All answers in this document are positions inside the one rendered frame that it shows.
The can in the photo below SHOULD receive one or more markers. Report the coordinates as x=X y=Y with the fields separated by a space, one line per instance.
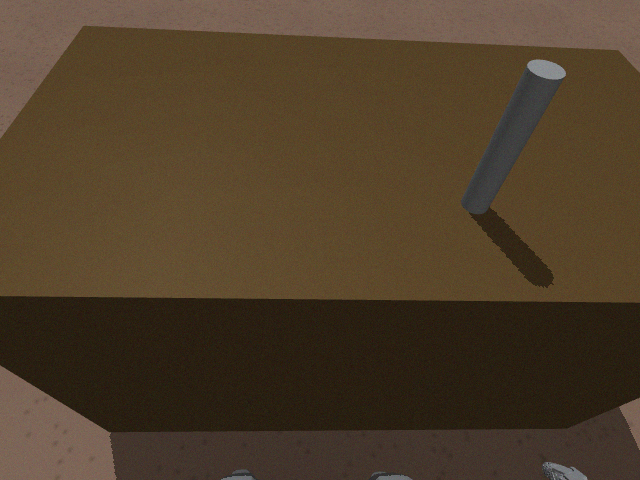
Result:
x=532 y=95

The right robot hand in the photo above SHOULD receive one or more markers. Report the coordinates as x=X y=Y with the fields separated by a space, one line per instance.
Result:
x=555 y=471

